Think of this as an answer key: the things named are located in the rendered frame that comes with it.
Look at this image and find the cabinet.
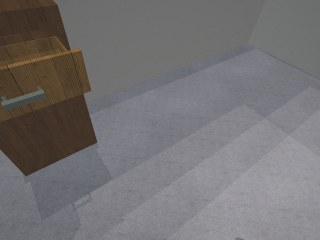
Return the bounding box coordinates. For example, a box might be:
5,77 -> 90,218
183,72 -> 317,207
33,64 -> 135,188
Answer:
0,0 -> 97,176

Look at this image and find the handle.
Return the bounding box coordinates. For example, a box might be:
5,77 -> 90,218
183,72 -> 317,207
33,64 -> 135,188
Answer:
1,85 -> 47,111

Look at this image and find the drawer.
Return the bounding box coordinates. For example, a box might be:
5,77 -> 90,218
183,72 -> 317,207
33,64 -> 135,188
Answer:
0,36 -> 91,122

